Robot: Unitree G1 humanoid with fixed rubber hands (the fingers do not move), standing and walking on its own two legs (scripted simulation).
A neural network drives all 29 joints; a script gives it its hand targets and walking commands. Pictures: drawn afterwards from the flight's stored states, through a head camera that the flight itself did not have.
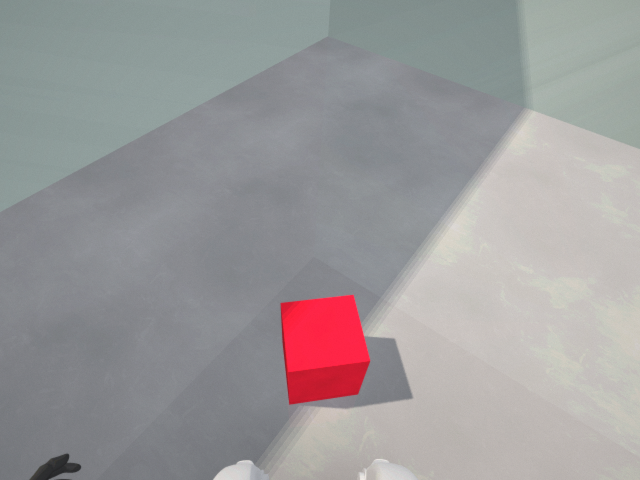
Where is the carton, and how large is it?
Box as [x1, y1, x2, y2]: [281, 295, 369, 404]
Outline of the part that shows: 353,295 281,303 282,340 289,404 357,394 367,368 369,358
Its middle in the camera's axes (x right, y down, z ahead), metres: +0.01 +0.31 +1.14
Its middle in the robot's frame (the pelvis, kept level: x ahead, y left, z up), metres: +0.56 -0.03 -0.60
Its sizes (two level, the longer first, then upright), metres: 0.210 0.200 0.250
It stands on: the floor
